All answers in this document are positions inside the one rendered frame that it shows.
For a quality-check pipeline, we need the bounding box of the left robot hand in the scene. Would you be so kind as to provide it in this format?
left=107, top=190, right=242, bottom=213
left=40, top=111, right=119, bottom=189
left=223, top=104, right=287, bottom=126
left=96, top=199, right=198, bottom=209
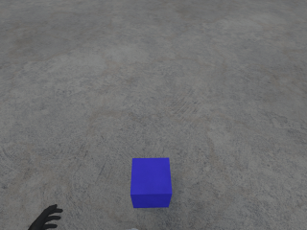
left=28, top=204, right=63, bottom=230

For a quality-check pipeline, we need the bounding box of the carton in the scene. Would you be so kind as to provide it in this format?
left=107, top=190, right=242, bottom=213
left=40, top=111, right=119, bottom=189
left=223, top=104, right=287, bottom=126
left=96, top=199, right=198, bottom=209
left=130, top=157, right=173, bottom=208

